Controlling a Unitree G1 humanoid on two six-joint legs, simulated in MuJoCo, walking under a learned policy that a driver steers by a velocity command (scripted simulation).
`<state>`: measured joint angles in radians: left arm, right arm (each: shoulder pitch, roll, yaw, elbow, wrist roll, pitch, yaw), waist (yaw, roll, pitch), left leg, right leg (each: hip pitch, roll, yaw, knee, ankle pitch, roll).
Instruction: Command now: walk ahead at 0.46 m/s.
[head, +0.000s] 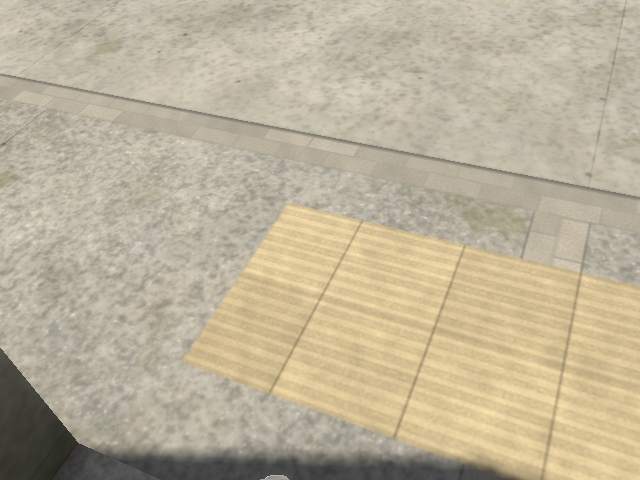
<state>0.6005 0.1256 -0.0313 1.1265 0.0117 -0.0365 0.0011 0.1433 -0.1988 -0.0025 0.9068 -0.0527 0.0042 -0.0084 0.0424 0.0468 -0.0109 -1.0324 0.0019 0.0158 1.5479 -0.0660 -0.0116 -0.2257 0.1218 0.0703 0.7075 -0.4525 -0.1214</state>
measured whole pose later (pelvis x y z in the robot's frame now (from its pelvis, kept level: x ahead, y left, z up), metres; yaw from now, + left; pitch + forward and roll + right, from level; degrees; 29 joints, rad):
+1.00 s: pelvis +0.64 -0.06 -0.39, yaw -2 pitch +3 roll +0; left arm 0.36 0.18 0.01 1.00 0.01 -0.05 0.01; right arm 0.17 -0.20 -0.04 0.87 0.03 -0.09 -0.05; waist -0.01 -0.01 -0.01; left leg -0.90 0.08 -0.03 1.34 -0.20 0.00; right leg -0.27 0.02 -0.02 0.53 -0.31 -0.03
